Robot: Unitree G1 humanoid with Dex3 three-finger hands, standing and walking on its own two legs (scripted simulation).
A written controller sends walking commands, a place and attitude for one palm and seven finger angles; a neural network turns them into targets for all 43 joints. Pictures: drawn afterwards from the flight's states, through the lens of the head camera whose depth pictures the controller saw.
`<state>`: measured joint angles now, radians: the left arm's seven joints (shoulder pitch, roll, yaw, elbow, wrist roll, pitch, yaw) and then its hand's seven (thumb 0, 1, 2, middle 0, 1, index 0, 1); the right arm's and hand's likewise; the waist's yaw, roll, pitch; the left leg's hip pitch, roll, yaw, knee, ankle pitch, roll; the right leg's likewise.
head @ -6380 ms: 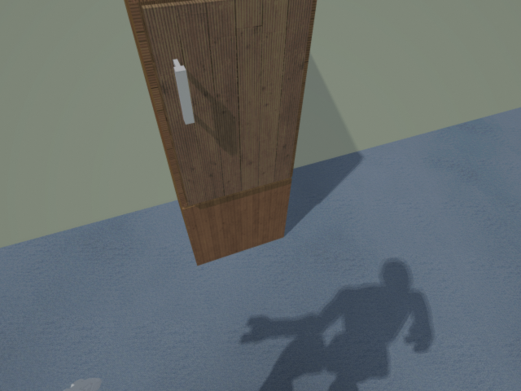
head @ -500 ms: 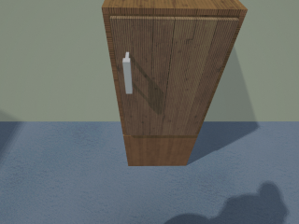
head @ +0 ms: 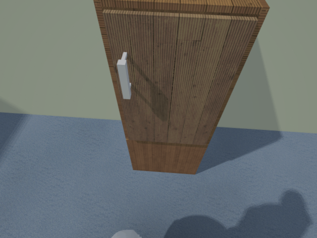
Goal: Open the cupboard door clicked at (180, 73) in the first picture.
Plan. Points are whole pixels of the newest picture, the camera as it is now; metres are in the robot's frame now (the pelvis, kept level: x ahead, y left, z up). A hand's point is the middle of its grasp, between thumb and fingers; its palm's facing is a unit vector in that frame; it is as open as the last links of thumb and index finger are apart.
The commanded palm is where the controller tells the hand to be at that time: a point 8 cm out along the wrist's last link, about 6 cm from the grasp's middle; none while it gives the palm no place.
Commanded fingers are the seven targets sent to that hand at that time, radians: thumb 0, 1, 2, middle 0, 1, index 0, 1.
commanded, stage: come to a stop and stand still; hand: left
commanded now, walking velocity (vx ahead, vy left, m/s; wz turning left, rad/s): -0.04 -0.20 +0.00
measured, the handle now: (126, 76) +0.53 +0.15 +0.09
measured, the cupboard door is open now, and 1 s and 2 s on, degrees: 0 0 0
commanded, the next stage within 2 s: look again from close up in 0.98 s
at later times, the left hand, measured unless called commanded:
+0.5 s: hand out of the picture +0.01 +0.10 -0.17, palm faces +0.03 -0.97 -0.23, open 7.3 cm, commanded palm none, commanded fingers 0.00 0.90 0.90 -0.20 -0.30 -0.20 -0.30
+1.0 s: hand out of the picture +0.04 +0.13 -0.16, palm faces +0.01 -0.96 -0.26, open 7.4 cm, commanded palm none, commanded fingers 0.00 0.90 0.90 -0.20 -0.30 -0.20 -0.30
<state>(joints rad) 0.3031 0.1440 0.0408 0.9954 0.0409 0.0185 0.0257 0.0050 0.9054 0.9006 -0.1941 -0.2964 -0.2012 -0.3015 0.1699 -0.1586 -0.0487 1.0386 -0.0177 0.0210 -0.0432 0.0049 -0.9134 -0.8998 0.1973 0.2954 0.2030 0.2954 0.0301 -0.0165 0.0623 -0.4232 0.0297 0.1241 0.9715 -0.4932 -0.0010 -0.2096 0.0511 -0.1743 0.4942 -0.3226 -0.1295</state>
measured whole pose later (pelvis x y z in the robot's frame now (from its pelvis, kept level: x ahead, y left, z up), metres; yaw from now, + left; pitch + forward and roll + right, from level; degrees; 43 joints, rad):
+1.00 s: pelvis -0.01 -0.06 +0.00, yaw -1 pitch -2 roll +1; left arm 0.25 0.20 0.00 1.00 0.02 0.01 0.04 0.01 0.90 0.90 -0.20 -0.30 -0.20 -0.30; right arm 0.25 -0.18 -0.02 0.95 -0.02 0.00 0.00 0.00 -0.93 -0.90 0.20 0.30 0.20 0.30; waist 0.00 0.01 0.01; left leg -0.23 0.00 0.10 0.54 -0.28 0.03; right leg -0.26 -0.08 0.00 0.56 -0.28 0.05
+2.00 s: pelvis -0.02 -0.10 -0.05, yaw +1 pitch +8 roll +1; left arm 0.36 0.17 0.14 0.16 -0.23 -0.54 -0.31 0.01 0.71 0.81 -0.21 -0.43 -0.22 -0.43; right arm 0.17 -0.27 -0.08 0.57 0.02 -0.30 0.00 0.01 -0.92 -0.90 0.20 0.30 0.20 0.30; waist 0.00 -0.04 -0.12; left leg -0.66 0.04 0.04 0.96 -0.44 -0.01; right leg -0.67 -0.06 -0.04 0.99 -0.46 0.01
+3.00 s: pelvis +0.00 -0.08 -0.02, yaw +3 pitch +4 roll -2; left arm 0.10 0.38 0.37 0.17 -0.35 -0.16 -0.44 0.00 -0.44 0.33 -0.29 -1.15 -0.30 -1.16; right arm 0.25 -0.26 0.05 0.55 0.05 -0.25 -0.08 0.01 -0.91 -0.90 0.20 0.30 0.21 0.30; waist 0.03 0.03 -0.07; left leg -0.48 0.05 0.00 0.81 -0.40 -0.01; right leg -0.44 -0.04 -0.08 0.75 -0.38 0.02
